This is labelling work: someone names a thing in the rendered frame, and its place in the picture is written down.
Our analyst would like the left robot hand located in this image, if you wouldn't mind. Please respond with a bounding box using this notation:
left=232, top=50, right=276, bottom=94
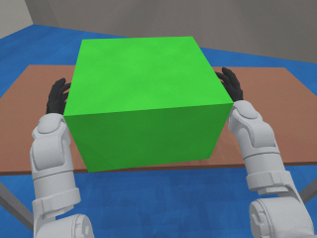
left=46, top=78, right=71, bottom=115

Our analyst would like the robot left upper arm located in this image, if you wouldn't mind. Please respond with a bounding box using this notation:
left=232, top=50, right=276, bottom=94
left=36, top=213, right=95, bottom=238

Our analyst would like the robot left forearm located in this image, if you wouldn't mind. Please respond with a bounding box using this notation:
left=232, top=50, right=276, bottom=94
left=30, top=113, right=81, bottom=238

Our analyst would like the table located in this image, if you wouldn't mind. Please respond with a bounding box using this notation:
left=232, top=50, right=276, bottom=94
left=0, top=64, right=317, bottom=232

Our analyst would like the robot right upper arm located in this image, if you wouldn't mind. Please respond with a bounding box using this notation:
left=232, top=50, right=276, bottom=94
left=249, top=196, right=317, bottom=238

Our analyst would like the right robot hand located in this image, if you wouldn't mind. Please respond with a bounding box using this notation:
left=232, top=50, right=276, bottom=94
left=215, top=67, right=244, bottom=102

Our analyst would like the carton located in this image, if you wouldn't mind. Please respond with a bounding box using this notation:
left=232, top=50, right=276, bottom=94
left=63, top=36, right=234, bottom=173

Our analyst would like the robot right forearm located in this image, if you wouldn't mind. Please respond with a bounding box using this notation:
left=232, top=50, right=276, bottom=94
left=227, top=100, right=315, bottom=234

